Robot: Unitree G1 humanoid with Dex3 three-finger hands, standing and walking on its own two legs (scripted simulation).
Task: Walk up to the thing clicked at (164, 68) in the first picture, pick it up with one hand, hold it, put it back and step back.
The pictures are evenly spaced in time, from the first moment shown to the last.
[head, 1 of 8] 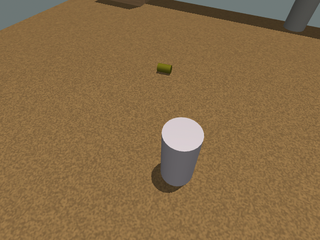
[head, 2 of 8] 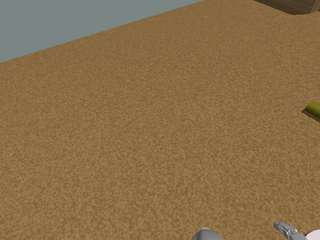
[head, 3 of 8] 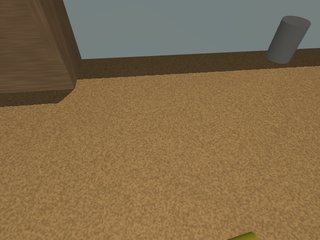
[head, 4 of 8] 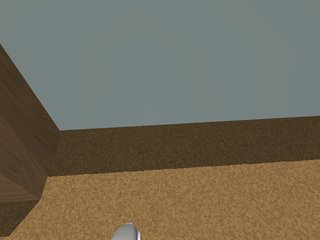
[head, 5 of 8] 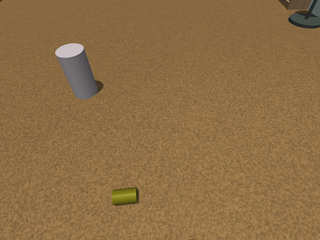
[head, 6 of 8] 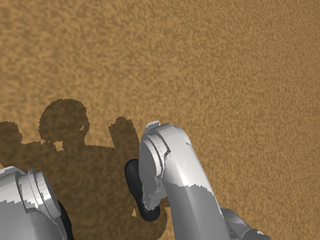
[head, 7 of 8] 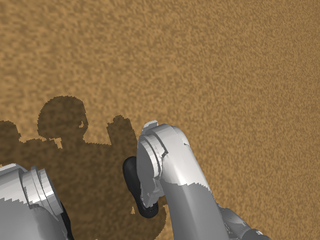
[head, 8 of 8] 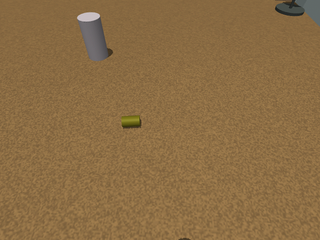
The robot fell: no
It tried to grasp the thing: yes
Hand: left
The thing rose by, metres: 0.67
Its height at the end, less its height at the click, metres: +0.00
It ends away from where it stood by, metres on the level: 0.00
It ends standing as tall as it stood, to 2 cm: yes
